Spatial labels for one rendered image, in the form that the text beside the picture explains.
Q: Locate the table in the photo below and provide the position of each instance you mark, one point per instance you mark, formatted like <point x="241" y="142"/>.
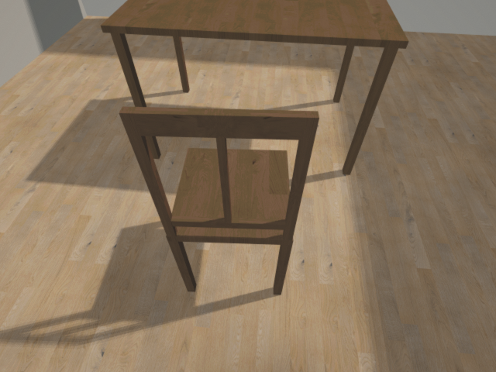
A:
<point x="349" y="23"/>

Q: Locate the chair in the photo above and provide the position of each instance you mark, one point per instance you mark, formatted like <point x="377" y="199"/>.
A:
<point x="227" y="195"/>

